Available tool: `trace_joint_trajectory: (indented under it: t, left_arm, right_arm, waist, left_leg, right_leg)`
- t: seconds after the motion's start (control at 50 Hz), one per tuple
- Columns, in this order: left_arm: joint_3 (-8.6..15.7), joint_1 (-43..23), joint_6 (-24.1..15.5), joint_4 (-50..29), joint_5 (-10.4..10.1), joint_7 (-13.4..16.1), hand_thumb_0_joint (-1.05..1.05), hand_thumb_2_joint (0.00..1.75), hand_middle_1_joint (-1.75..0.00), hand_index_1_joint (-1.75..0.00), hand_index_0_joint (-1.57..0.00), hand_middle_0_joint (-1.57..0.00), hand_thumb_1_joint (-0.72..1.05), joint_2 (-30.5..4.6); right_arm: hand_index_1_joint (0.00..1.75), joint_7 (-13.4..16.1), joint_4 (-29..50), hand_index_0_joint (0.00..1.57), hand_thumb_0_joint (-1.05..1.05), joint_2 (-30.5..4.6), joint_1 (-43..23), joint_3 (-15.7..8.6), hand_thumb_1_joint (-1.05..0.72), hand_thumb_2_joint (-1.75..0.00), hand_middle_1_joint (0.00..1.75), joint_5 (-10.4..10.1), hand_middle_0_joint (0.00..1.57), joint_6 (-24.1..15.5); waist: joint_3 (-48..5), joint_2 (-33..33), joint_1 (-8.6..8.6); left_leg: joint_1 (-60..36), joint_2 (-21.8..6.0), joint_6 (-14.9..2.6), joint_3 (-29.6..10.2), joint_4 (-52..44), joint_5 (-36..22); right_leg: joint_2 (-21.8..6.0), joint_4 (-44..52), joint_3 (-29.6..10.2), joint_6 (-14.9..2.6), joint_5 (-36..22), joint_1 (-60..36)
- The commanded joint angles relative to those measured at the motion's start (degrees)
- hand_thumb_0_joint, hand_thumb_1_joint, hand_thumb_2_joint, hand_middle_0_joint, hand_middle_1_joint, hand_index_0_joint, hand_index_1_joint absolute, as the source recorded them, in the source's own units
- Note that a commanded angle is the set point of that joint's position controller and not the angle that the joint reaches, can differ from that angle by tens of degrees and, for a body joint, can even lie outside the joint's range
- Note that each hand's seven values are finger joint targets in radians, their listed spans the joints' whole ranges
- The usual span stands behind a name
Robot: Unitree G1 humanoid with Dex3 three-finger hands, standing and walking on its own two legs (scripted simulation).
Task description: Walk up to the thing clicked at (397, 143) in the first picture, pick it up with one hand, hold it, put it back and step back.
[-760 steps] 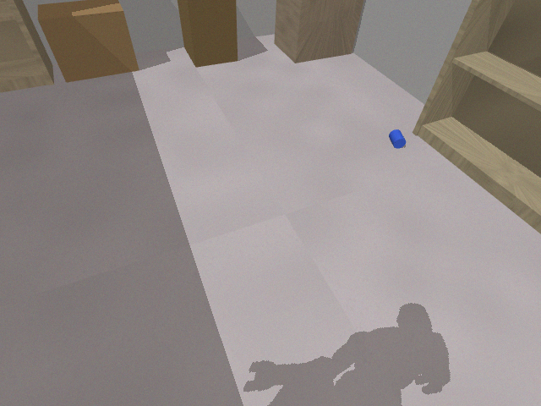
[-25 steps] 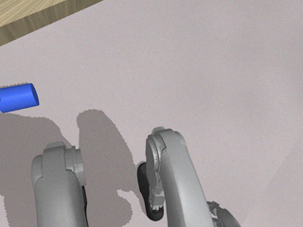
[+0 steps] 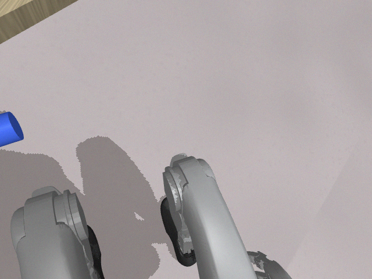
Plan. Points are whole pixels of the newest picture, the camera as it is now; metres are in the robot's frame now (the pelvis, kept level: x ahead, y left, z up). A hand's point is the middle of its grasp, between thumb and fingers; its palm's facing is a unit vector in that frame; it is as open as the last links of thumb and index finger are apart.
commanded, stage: approach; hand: left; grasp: from above
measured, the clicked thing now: out of the picture +0.47 +0.32 -0.29
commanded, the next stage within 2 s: rest palm in 0.12 s
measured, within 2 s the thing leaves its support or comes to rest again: neither
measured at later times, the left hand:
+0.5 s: hand out of the picture +0.45 +0.31 -0.19, palm faces -0.46 -0.13 -0.88, open 14.3 cm
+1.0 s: hand out of the picture +0.47 +0.31 -0.24, palm faces -0.42 -0.15 -0.89, open 14.4 cm
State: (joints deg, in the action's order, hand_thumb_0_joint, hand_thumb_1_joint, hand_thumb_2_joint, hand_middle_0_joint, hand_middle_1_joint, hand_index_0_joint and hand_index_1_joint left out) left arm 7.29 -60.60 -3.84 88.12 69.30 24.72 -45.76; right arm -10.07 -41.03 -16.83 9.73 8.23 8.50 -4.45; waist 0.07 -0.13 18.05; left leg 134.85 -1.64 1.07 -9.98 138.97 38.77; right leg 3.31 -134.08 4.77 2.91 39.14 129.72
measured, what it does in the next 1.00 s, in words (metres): stands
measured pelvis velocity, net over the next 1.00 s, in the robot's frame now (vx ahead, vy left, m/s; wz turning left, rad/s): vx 0.00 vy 0.00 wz -0.06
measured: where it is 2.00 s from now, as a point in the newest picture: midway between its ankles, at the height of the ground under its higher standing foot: (139, 258)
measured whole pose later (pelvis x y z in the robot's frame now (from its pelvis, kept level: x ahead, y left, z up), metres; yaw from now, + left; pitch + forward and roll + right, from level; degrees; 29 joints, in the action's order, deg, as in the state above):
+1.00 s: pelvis +0.00 +0.00 -0.02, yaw -3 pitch +30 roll -12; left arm 9.5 -59.9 -9.6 95.9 69.9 31.8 -54.3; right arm -12.4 -40.9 -17.5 8.1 13.9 13.4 -11.1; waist 6.9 -5.4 20.7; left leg 135.5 -1.5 1.4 -13.8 144.6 40.5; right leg 4.4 -137.0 7.6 3.5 39.6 129.2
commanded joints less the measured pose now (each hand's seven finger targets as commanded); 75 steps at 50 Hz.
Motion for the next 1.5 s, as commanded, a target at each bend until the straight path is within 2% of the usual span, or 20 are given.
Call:
trace_joint_trajectory:
  t: [0.0,0.06,0.18,0.34,0.4,0.5,0.58,0.62,0.68,0.72,0.82,0.84,0.96,1.0,1.04,1.14,1.22,1.32,1.36,1.48]
  left_arm:
    - [1.7,-7.8,0.3,-8.3,-3.6,-2.5,0.0,0.98,-0.98,-0.99,-0.12,-0.13,-0.53,-18.3]
    - [2.7,-9.8,-3.0,-13.1,-4.0,-4.7,0.0,0.95,-0.99,-0.99,-0.13,-0.13,-0.52,-18.6]
    - [-1.2,-14.2,-9.1,-26.2,-2.3,-4.4,0.0,1.01,-0.99,-1.0,-0.1,-0.12,-0.55,-13.5]
    - [-4.8,-13.1,-6.7,-6.2,1.2,0.6,0.0,1.05,-0.96,-0.99,-0.05,-0.08,-0.6,-8.2]
    - [-3.4,-13.7,-6.3,-2.1,2.6,1.8,0.0,1.04,-0.98,-1.0,-0.06,-0.08,-0.58,-11.2]
    - [-1.0,-18.0,-7.3,-1.4,3.9,5.1,0.0,1.02,-0.97,-0.99,-0.06,-0.08,-0.56,-16.4]
    - [-0.2,-18.2,-7.7,1.2,4.9,8.1,0.0,1.02,-0.97,-0.99,-0.05,-0.07,-0.57,-18.3]
    - [1.8,-18.4,-7.7,-0.8,4.8,9.6,0.0,1.02,-0.96,-0.98,-0.05,-0.08,-0.57,-21.3]
    - [0.4,-17.1,-7.0,2.9,4.5,11.0,0.0,1.01,-0.97,-0.98,-0.05,-0.07,-0.56,-19.7]
    - [2.5,-16.9,-6.6,0.2,3.5,11.5,0.0,1.03,-0.95,-0.97,-0.05,-0.07,-0.57,-22.4]
    - [0.4,-15.0,-5.4,3.4,1.2,10.2,0.0,1.03,-0.95,-0.97,-0.04,-0.07,-0.58,-20.7]
    - [1.3,-14.3,-5.5,1.1,0.3,10.1,0.0,1.04,-0.94,-0.96,-0.04,-0.07,-0.59,-22.2]
    - [2.9,-10.4,-5.4,2.0,-0.3,8.7,0.0,1.02,-0.95,-0.97,-0.05,-0.07,-0.58,-23.4]
    - [3.8,-10.4,-5.6,1.7,-0.1,8.5,0.0,1.02,-0.95,-0.97,-0.04,-0.07,-0.59,-24.2]
    - [1.5,-12.3,-6.1,0.8,0.1,7.9,0.0,1.03,-0.92,-0.95,-0.05,-0.08,-0.59,-21.1]
    - [3.4,-13.1,-7.8,0.5,1.1,8.9,0.0,1.04,-0.93,-0.96,-0.06,-0.1,-0.56,-24.1]
    - [1.3,-13.9,-8.9,2.5,2.1,9.3,0.0,1.04,-0.94,-0.97,-0.06,-0.09,-0.57,-22.0]
    - [-0.7,-14.8,-9.5,3.0,3.0,10.9,0.0,1.04,-0.97,-0.99,-0.06,-0.09,-0.55,-21.0]
    - [1.1,-13.7,-9.2,3.8,3.4,11.8,0.0,1.04,-0.97,-0.99,-0.08,-0.1,-0.53,-23.8]
    - [-0.1,-13.0,-7.9,6.7,2.9,13.9,0.0,1.01,-0.98,-0.99,-0.06,-0.08,-0.55,-22.6]
  right_arm:
    - [0.3,0.5,2.6,0.2,0.0,-14.4,9.2,-4.8,-0.9,-0.9,0.3,-0.9,0.2,0.1]
    - [0.3,0.7,2.9,0.2,0.0,-14.8,9.9,-5.3,-0.9,-0.9,0.3,-0.4,0.2,0.3]
    - [0.3,1.5,0.4,0.2,0.0,-14.8,12.3,-7.8,-0.9,-0.9,0.3,-0.5,0.2,0.6]
    - [0.3,1.9,-1.1,0.2,0.0,-14.4,11.9,-6.0,-0.89,-0.9,0.3,-0.1,0.2,0.9]
    - [0.3,1.7,-0.6,0.2,0.0,-14.9,11.0,-5.0,-0.89,-0.9,0.3,0.4,0.2,0.5]
    - [0.3,1.7,1.3,0.2,0.0,-15.8,8.9,-3.2,-0.89,-0.9,0.3,1.6,0.2,-0.8]
    - [0.3,1.3,1.0,0.2,0.0,-16.4,8.6,-2.1,-0.89,-0.9,0.3,2.6,0.2,-2.5]
    - [0.3,1.4,1.4,0.2,0.0,-16.8,8.1,-1.6,-0.89,-0.9,0.3,2.9,0.2,-3.0]
    - [0.3,0.4,0.3,0.2,0.0,-16.8,8.3,-1.0,-0.89,-0.9,0.3,3.8,0.2,-4.2]
    - [0.3,0.3,0.3,0.2,0.0,-17.4,9.1,-0.7,-0.89,-0.9,0.3,3.9,0.2,-4.6]
    - [0.3,-1.0,-0.2,0.2,0.0,-17.6,9.6,0.2,-0.89,-0.9,0.3,4.3,0.2,-6.2]
    - [0.3,-1.0,-0.4,0.2,0.0,-17.8,9.5,0.0,-0.89,-0.9,0.3,4.1,0.2,-6.3]
    - [0.3,-1.8,0.1,0.2,0.0,-18.4,9.5,0.2,-0.89,-0.9,0.3,4.3,0.2,-6.7]
    - [0.3,-1.9,-0.2,0.2,0.0,-19.1,9.9,-0.2,-0.89,-0.9,0.3,4.3,0.2,-6.7]
    - [0.3,-2.3,1.0,0.2,0.0,-18.7,9.4,0.1,-0.89,-0.9,0.3,4.3,0.2,-7.0]
    - [0.3,-2.8,-0.3,0.2,0.0,-19.5,10.0,0.0,-0.89,-0.9,0.3,4.6,0.2,-7.1]
    - [0.3,-3.2,-0.4,0.2,0.0,-19.4,9.2,0.4,-0.89,-0.9,0.3,5.2,0.2,-7.3]
    - [0.3,-3.7,0.1,0.2,0.0,-20.0,7.7,0.7,-0.89,-0.9,0.3,5.3,0.2,-8.0]
    - [0.3,-3.7,-0.3,0.2,0.0,-20.4,7.9,0.7,-0.89,-0.9,0.3,5.3,0.2,-8.0]
    - [0.3,-4.1,0.5,0.2,0.0,-20.4,6.7,1.9,-0.9,-0.9,0.3,5.5,0.2,-9.0]
  waist:
    - [-40.0,11.6,-3.68]
    - [-38.8,11.3,-2.7]
    - [-44.0,21.5,-2.25]
    - [-31.8,15.9,0.2]
    - [-32.0,16.0,-0.45]
    - [-35.7,19.5,0.68]
    - [-32.4,19.9,2.18]
    - [-36.6,22.5,0.97]
    - [-33.2,21.1,2.67]
    - [-35.9,22.8,1.62]
    - [-33.0,19.8,3.16]
    - [-34.3,20.2,1.73]
    - [-33.7,19.9,1.81]
    - [-32.7,20.7,2.07]
    - [-31.1,21.4,3.1]
    - [-31.2,22.5,3.7]
    - [-29.0,22.6,5.01]
    - [-27.9,23.7,5.11]
    - [-28.6,23.2,4.23]
    - [-28.6,21.7,4.38]
  left_leg:
    - [-22.7,0.9,-4.16,7.2,-12.0,-10.3]
    - [-21.8,1.0,-3.75,6.8,-11.6,-9.0]
    - [-34.5,0.8,-1.45,5.5,-13.2,-9.8]
    - [-28.6,1.0,-2.2,5.2,-13.2,-9.0]
    - [-29.4,1.1,-2.19,5.0,-13.6,-9.8]
    - [-31.2,0.9,-2.16,5.0,-12.3,-9.3]
    - [-29.7,0.6,-2.23,5.1,-11.2,-7.4]
    - [-32.1,0.4,-2.01,5.2,-10.6,-9.2]
    - [-28.6,0.1,-2.27,5.1,-9.2,-7.3]
    - [-30.3,0.1,-2.1,4.9,-9.3,-9.2]
    - [-27.2,-0.2,-2.62,4.3,-7.4,-9.4]
    - [-27.3,-0.4,-2.53,4.1,-8.1,-9.7]
    - [-28.2,-0.6,-2.29,3.3,-7.7,-12.4]
    - [-28.4,-0.7,-1.96,2.8,-8.2,-12.5]
    - [-29.6,-0.6,-1.62,2.5,-8.5,-12.5]
    - [-30.6,-1.0,-1.57,2.1,-8.2,-12.7]
    - [-30.7,-1.1,-1.3,1.5,-7.9,-11.2]
    - [-31.1,-1.1,-1.09,1.4,-8.5,-10.5]
    - [-31.1,-1.2,-1.3,1.6,-8.2,-10.9]
    - [-29.4,-1.2,-1.57,1.8,-7.9,-11.7]
  right_leg:
    - [1.2,14.5,3.7,-3.55,-14.6,-27.8]
    - [0.9,15.1,3.9,-3.81,-12.4,-27.9]
    - [0.5,13.6,5.6,-5.02,-12.7,-21.8]
    - [0.5,13.7,6.8,-4.67,-12.8,-15.2]
    - [0.5,12.5,7.1,-4.76,-13.2,-15.8]
    - [0.8,11.4,7.4,-4.59,-12.9,-17.6]
    - [1.1,11.1,7.4,-4.49,-11.4,-16.5]
    - [1.2,10.9,7.4,-4.44,-13.1,-18.6]
    - [1.6,10.8,7.4,-4.29,-12.0,-18.1]
    - [1.5,10.8,7.7,-4.28,-13.5,-19.9]
    - [1.8,10.5,7.9,-3.79,-14.7,-20.9]
    - [2.1,10.9,7.8,-3.88,-14.6,-22.1]
    - [2.3,10.1,8.8,-3.91,-17.0,-23.3]
    - [2.4,9.7,9.2,-4.23,-16.5,-22.2]
    - [2.3,9.2,9.6,-4.42,-16.0,-21.1]
    - [2.4,9.5,9.8,-4.15,-16.7,-22.0]
    - [2.4,9.0,10.6,-4.2,-15.3,-19.8]
    - [2.5,9.0,11.1,-4.14,-14.8,-19.2]
    - [2.8,9.5,10.8,-4.06,-15.4,-20.4]
    - [3.2,9.8,10.7,-3.83,-16.7,-21.7]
